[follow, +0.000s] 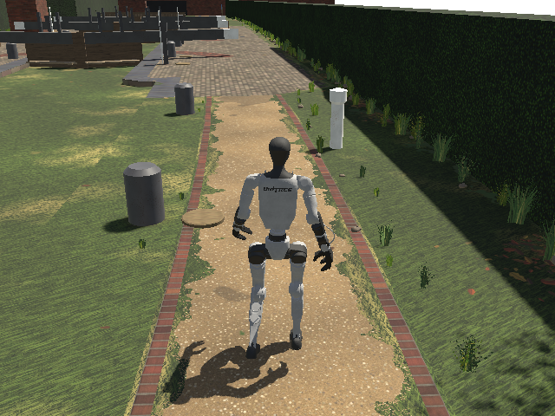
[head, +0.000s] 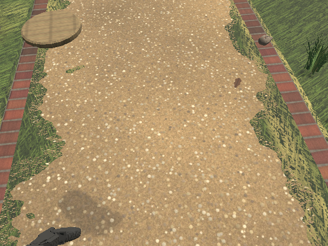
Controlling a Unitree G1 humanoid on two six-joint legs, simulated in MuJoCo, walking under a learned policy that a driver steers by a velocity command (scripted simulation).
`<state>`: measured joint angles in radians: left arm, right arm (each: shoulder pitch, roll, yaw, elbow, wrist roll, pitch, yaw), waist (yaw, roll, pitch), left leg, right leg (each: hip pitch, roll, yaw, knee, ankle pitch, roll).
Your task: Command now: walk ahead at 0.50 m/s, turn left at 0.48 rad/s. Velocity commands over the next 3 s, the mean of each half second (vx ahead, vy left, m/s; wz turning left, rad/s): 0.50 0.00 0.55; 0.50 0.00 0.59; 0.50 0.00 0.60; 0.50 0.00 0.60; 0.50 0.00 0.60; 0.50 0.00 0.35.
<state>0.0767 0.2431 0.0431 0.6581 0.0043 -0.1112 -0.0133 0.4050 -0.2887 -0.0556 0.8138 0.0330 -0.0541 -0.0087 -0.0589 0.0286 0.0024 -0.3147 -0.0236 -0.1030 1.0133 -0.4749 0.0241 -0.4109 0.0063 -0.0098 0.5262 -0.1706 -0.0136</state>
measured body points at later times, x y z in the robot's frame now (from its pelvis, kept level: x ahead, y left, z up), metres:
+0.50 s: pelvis +0.24 +0.08 -0.01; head +0.29 +0.10 +0.43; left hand +0.22 +0.38 -0.14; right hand +0.51 -0.11 -0.09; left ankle +0.31 +0.18 -0.73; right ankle +0.12 -0.12 -0.64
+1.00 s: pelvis +0.52 +0.14 +0.00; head +0.54 +0.15 +0.45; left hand +0.54 +0.47 -0.08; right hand +0.73 -0.06 -0.12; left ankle +0.34 +0.18 -0.66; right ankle +0.64 +0.09 -0.73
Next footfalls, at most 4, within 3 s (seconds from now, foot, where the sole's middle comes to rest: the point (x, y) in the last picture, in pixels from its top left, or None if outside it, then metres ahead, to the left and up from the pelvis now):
0.42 left None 0.34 0.19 -0.77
0.92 right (140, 200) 0.68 0.11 -0.77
1.44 left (50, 199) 0.71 0.50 -0.77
1.92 right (33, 142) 1.03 0.64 -0.77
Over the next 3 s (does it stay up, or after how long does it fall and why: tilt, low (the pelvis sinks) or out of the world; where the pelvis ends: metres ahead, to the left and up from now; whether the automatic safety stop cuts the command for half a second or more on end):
stays up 0.92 1.12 -0.01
